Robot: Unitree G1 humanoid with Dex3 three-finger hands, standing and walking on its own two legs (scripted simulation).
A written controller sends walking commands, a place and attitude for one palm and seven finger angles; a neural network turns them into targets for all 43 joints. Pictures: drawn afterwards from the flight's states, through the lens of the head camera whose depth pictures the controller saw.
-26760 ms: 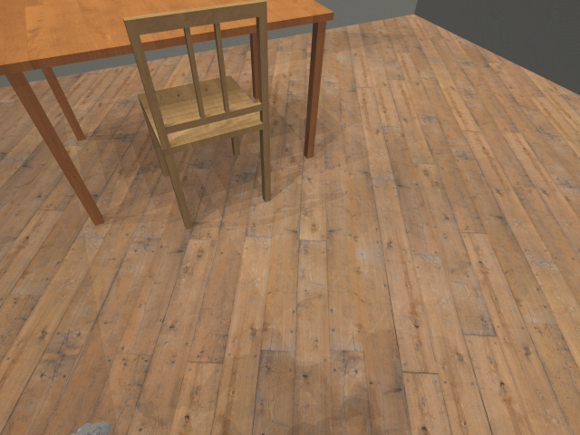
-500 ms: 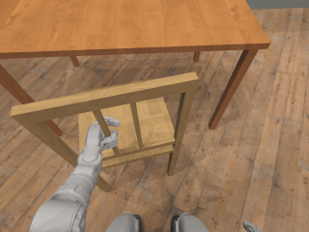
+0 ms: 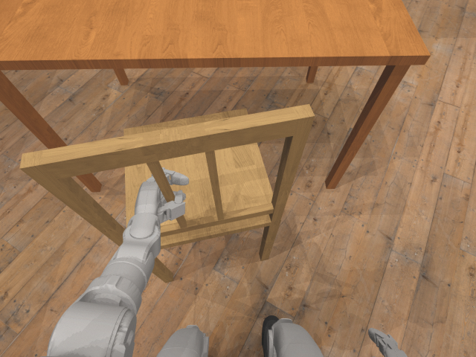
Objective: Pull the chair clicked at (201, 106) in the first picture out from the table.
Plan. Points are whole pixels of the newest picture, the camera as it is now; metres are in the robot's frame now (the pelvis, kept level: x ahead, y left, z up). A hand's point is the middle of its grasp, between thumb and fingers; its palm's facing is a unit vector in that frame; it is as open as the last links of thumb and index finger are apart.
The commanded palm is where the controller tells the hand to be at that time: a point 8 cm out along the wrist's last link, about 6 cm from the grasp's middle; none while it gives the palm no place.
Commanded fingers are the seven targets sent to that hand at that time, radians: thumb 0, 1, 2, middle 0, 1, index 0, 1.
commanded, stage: step backward, pulling the chair out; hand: left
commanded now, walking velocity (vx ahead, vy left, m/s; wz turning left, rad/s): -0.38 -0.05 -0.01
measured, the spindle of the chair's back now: (170, 198) +0.40 +0.13 -0.07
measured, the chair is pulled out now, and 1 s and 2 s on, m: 0.17 0.30 0.48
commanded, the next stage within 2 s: none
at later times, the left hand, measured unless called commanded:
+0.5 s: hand (169, 229) +0.33 +0.13 -0.06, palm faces -0.10 -0.98 -0.18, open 4.9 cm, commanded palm +0.32 +0.18 -0.05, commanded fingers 0.00 0.90 0.90 -0.50 -1.45 -0.50 -1.45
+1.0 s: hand (163, 272) +0.25 +0.13 -0.06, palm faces -0.05 -0.98 -0.20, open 4.9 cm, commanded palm +0.25 +0.18 -0.05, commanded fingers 0.00 0.90 0.90 -0.50 -1.45 -0.50 -1.45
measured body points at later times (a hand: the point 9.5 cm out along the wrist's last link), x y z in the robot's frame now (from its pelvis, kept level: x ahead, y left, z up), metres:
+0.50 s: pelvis -0.06 +0.04 -0.01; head +0.04 +0.03 +0.43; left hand +0.33 +0.18 -0.04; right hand +0.01 -0.21 -0.15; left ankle -0.07 +0.19 -0.73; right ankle +0.05 -0.10 -0.73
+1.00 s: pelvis -0.13 +0.02 -0.01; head -0.04 +0.01 +0.43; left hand +0.25 +0.18 -0.04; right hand -0.05 -0.25 -0.14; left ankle -0.09 +0.18 -0.73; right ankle -0.04 -0.10 -0.73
